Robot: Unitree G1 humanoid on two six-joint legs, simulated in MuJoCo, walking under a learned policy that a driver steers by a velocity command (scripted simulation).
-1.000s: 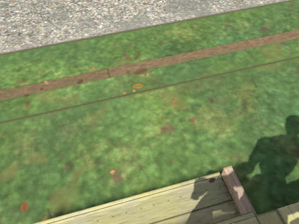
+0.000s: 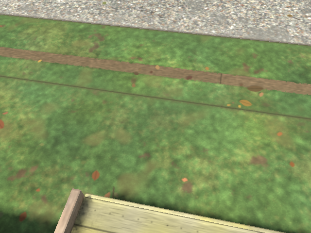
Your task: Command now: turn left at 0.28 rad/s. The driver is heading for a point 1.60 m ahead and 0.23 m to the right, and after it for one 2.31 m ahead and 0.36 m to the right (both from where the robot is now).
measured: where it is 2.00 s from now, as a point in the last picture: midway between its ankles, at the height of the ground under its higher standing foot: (168, 227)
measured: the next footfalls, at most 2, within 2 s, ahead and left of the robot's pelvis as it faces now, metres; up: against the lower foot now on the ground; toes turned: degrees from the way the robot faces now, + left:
left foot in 0.12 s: +0.05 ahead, +0.16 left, +0.00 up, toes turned +3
right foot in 0.56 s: +0.19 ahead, -0.06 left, +0.00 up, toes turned -1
